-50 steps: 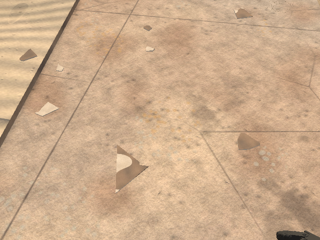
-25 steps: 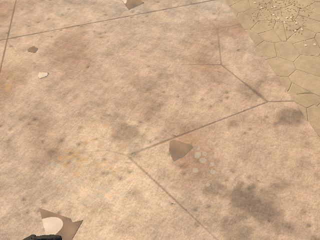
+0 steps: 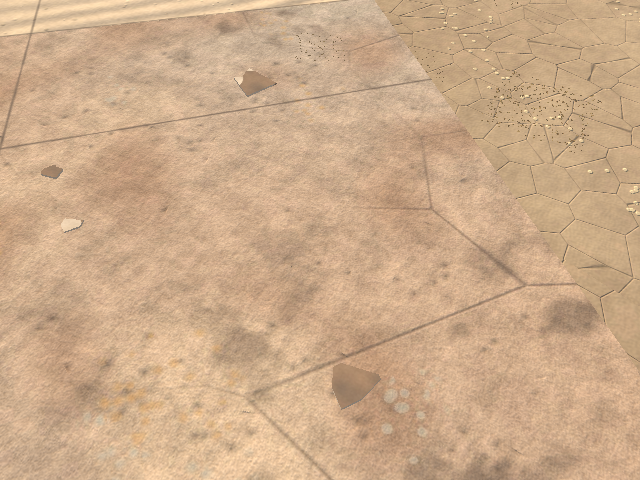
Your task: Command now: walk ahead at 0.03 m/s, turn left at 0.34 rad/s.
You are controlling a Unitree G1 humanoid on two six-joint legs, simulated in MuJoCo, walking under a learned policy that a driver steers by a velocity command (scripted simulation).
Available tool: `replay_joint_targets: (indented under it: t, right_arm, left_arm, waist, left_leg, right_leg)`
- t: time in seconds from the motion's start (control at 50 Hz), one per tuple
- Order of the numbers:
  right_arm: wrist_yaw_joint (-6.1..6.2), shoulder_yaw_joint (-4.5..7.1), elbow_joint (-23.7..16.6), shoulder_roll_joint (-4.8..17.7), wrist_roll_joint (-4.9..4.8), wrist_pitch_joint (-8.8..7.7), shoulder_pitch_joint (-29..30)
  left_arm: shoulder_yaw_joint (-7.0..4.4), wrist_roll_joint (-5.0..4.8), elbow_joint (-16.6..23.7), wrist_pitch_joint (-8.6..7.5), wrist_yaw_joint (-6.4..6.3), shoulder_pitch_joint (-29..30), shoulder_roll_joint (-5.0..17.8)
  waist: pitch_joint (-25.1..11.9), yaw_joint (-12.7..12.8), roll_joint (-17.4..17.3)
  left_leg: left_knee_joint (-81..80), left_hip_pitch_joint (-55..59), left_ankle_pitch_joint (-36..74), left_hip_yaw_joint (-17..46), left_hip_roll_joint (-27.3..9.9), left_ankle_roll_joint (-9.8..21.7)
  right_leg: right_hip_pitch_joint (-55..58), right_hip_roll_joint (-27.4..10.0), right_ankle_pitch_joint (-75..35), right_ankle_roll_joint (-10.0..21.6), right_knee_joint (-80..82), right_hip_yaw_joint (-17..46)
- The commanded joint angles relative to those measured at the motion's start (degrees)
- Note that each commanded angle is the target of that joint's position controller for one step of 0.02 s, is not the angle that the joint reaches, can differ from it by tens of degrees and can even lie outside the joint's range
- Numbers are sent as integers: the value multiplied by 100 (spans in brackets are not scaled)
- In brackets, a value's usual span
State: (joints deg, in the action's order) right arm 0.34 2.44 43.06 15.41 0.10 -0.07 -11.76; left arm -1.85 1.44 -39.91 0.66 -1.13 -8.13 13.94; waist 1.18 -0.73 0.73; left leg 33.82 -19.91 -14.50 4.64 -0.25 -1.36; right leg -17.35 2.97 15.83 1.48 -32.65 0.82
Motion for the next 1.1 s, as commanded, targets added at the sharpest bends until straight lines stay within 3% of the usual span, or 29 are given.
replay_joint_targets:
  t: [0.02, 0.08, 0.12, 0.14, 0.16, 0.2, 0.26, 0.32, 0.34, 0.36, 0.38, 0.4, 0.42, 0.44, 0.46, 0.48, 0.54, 0.64, 0.76, 0.82, 0.84, 0.86, 0.88, 0.9, 0.92, 0.98, 1.0, 1.04, 1.1]
  right_arm:
    - [47, 291, -573, 995, -56, -69, 342]
    - [83, 289, -781, 837, -104, 6, 363]
    - [47, 276, -870, 697, -61, 54, 220]
    - [20, 326, -923, 801, -38, 77, 315]
    - [0, 391, -955, 892, -64, 112, 399]
    - [-7, 343, -949, 675, -127, 200, 385]
    - [-104, 249, -1051, 469, -159, 218, 488]
    - [-212, 337, -1096, 624, -178, 252, 305]
    - [-210, 379, -1030, 650, -151, 272, 84]
    - [-151, 460, -995, 815, -117, 279, -118]
    - [-52, 633, -1101, 1486, -104, 256, -293]
    - [-81, 659, -1256, 1898, 140, 155, -321]
    - [-140, 580, -1234, 1596, 204, 32, -402]
    - [-133, 515, -1182, 1458, 154, -46, -164]
    - [-84, 491, -1185, 1313, 28, -51, 130]
    - [-38, 435, -1210, 1175, -68, -19, 352]
    - [56, 389, -1238, 1105, -27, 44, 409]
    - [162, 437, -1213, 1178, -58, 101, 248]
    - [85, 373, -1192, 1084, 12, 165, 288]
    - [71, 296, -1174, 958, -35, 193, 443]
    - [77, 256, -1147, 864, -61, 194, 429]
    - [82, 209, -1111, 723, -7, 162, 217]
    - [63, 168, -1084, 572, 108, 104, -168]
    - [71, 205, -1157, 676, 79, 71, 32]
    - [91, 263, -1081, 889, 101, 67, 109]
    - [68, 221, -1052, 609, 128, 141, 320]
    - [40, 190, -1031, 517, 118, 152, 315]
    - [13, 216, -977, 627, 92, 159, 271]
    - [-1, 216, -916, 591, 86, 104, 240]
  left_arm:
    - [-314, -36, 367, 8, -54, -220, 679]
    - [-423, -43, 359, -7, -37, -352, 793]
    - [-488, -32, 374, -24, -62, -368, 1008]
    - [-464, -28, 440, -74, -97, -359, 951]
    - [-445, -24, 475, -122, -126, -369, 942]
    - [-490, -109, 478, -152, -143, -38, 1066]
    - [-556, -124, 428, -28, -139, 41, 1203]
    - [-587, -255, 338, 23, -111, -75, 1272]
    - [-578, -328, 311, 9, -94, -62, 1234]
    - [-539, -318, 181, -30, -53, -362, 1060]
    - [-458, -72, 270, -47, -21, -461, 777]
    - [-383, 55, 639, -74, -50, 67, 680]
    - [-463, -47, 607, -66, -76, 356, 969]
    - [-476, -142, 564, -42, -99, 350, 987]
    - [-500, -112, 420, -16, -160, 207, 990]
    - [-526, -64, 377, 12, -206, 156, 1051]
    - [-497, -100, 276, -2, -164, -24, 894]
    - [-411, -126, 344, -53, -134, 359, 732]
    - [-384, -187, 306, -139, 1, 318, 769]
    - [-356, -190, 248, -217, 92, 84, 680]
    - [-341, -143, 205, -250, 119, -47, 644]
    - [-364, -42, 238, -270, 112, -102, 857]
    - [-420, 31, 313, -250, 80, -29, 1248]
    - [-337, 93, 214, -244, 87, 152, 1007]
    - [-258, 39, 327, -265, 93, 422, 737]
    - [-269, -108, 237, -283, 63, 352, 858]
    - [-239, -91, 209, -283, 64, 251, 819]
    - [-200, -42, 203, -291, 96, 13, 751]
    - [-170, -60, 243, -284, 102, 57, 702]
  waist:
    - [-426, 212, -980]
    - [-518, 145, -100]
    - [-534, 64, 935]
    - [-568, 164, 990]
    - [-529, 197, 591]
    - [-358, 66, 356]
    - [-489, 183, 726]
    - [-697, 122, 863]
    - [-733, -1, 803]
    - [-744, -35, 439]
    - [-708, 39, -984]
    - [-924, -120, -1874]
    - [-1158, -408, -973]
    - [-849, -190, -814]
    - [-685, -18, -545]
    - [-606, 78, -613]
    - [-783, 189, -733]
    - [-697, 8, -852]
    - [-653, -122, -1011]
    - [-642, 72, -938]
    - [-625, 182, -842]
    - [-702, 99, -489]
    - [-783, -255, 633]
    - [-545, -290, 1297]
    - [-441, -213, 1024]
    - [-399, -108, 874]
    - [-400, -102, 791]
    - [-330, 45, 385]
    - [-197, 65, 41]
  left_leg:
    - [-853, -102, 1013, 1297, -773, 733]
    - [23, -525, 773, 723, -229, 429]
    - [1267, -1168, -643, -66, 159, 112]
    - [2328, -1468, -1799, -130, -7, 16]
    - [3115, -1702, -2063, -26, -113, -50]
    - [2825, -1792, -1614, -6, -373, -124]
    - [1719, -867, -1054, -563, -250, -164]
    - [392, -102, -328, -922, -3, -19]
    - [-267, 376, 198, -1044, 143, 114]
    - [-839, 1066, 901, -799, 185, 312]
    - [-1115, 2056, 2958, 978, -989, 802]
    - [-1163, 2053, 4237, 2871, -2304, 2114]
    - [-1280, 1957, 3757, 2583, -2197, 2293]
    - [-1268, 1676, 3240, 2048, -1841, 1972]
    - [-1258, 1505, 2679, 1704, -1490, 1633]
    - [-1265, 1324, 2557, 1546, -1326, 1468]
    - [-1312, 1067, 2523, 1359, -1046, 1428]
    - [-1336, 1193, 1393, 1758, -927, 1394]
    - [-1195, 861, 1250, 2092, -949, 1454]
    - [-963, 831, 1544, 2144, -796, 1306]
    - [-884, 654, 1412, 2048, -646, 1113]
    - [-647, 336, 827, 1823, -426, 797]
    - [107, -74, -528, 1085, 229, 459]
    - [139, -102, -1169, 516, 388, 188]
    - [298, 136, -1100, 426, 219, 28]
    - [-436, 511, 64, 336, 85, -54]
    - [-600, 764, 422, 344, 48, -27]
    - [-551, 886, 638, 415, 27, 175]
    - [-693, 661, 637, 543, -52, 328]
  right_leg:
    - [417, -202, -130, 123, 25, 8]
    - [702, -774, -542, 424, 617, 483]
    - [1058, -2094, -1743, 1178, 1166, 1655]
    - [1146, -2642, -2585, 1575, 1239, 2029]
    - [1190, -2791, -3117, 1731, 1227, 2021]
    - [1207, -2391, -3007, 1352, 1183, 1238]
    - [966, -1879, -3181, 1040, 1051, 202]
    - [1083, -1918, -2820, 836, 683, -106]
    - [910, -1863, -2479, 644, 386, -270]
    - [447, -1661, -1782, 281, -195, -584]
    - [-1009, -1082, 342, -302, -1749, -1052]
    - [-2252, -318, 2537, -593, -3093, -407]
    - [-2294, -420, 2426, -573, -3782, 265]
    - [-2325, -487, 1913, -492, -3821, 352]
    - [-2321, -563, 1401, -492, -3609, 379]
    - [-2225, -590, 1054, -529, -3421, 413]
    - [-1744, -361, 511, -628, -3322, 343]
    - [-1597, -238, 321, -693, -1882, 494]
    - [-668, -254, 588, -564, -915, 355]
    - [5, -239, 79, -384, 289, 243]
    - [499, -298, -664, -277, 1043, 243]
    - [1038, -809, -1359, -96, 1186, 641]
    - [1355, -1679, -2560, 354, 1178, 1473]
    - [667, -2095, -2292, 1048, 1368, 2042]
    - [526, -1950, -1909, 1097, 1442, 1898]
    - [614, -1367, -1330, 549, 1223, 1318]
    - [504, -1204, -1178, 393, 1154, 1146]
    - [279, -877, -417, 124, 1118, 802]
    - [356, -687, -241, 11, 844, 524]
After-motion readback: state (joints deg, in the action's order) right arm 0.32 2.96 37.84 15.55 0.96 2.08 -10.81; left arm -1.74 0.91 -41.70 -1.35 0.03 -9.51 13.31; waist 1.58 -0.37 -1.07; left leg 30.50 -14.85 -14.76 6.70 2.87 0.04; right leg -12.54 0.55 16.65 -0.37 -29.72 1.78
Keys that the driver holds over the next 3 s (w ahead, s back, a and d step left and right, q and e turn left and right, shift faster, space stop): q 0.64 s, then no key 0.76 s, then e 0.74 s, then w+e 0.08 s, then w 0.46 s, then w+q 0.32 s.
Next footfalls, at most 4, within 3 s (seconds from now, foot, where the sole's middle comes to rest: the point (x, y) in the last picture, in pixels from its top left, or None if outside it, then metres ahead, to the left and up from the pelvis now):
0.36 left None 0.01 0.17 -0.77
0.86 right None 0.10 -0.05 -0.77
2.36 left None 0.07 0.15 -0.77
2.78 right None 0.34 -0.13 -0.77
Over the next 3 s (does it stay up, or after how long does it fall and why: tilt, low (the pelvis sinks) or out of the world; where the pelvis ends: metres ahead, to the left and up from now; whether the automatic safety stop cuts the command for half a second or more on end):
stays up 0.31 -0.03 0.02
